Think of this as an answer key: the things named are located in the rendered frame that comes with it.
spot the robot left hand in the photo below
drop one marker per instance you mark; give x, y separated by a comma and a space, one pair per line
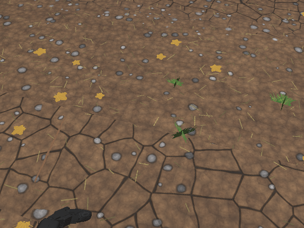
65, 216

